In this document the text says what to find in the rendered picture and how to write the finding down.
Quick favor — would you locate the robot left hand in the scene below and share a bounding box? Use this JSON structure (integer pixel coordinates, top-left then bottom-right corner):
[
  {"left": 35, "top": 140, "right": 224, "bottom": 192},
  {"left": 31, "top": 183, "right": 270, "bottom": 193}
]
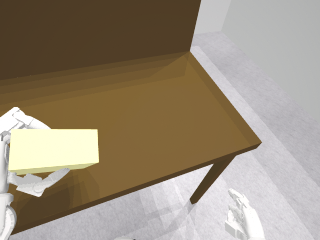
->
[{"left": 0, "top": 107, "right": 70, "bottom": 197}]

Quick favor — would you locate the sponge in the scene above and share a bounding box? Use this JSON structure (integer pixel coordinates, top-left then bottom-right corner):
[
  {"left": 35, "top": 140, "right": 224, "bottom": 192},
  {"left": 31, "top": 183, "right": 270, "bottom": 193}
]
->
[{"left": 8, "top": 129, "right": 99, "bottom": 175}]

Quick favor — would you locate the table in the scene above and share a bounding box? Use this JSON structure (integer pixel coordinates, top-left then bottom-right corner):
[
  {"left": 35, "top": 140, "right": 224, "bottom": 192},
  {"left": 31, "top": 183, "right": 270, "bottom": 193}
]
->
[{"left": 0, "top": 0, "right": 262, "bottom": 235}]

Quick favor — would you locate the robot right hand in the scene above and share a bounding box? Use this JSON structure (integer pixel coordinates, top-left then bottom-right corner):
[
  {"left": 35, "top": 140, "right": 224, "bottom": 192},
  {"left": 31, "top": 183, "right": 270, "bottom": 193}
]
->
[{"left": 225, "top": 188, "right": 265, "bottom": 240}]

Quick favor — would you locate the robot left forearm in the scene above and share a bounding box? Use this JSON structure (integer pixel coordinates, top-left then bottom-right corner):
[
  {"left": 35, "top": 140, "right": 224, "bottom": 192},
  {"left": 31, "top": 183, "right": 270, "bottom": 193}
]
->
[{"left": 0, "top": 193, "right": 17, "bottom": 240}]

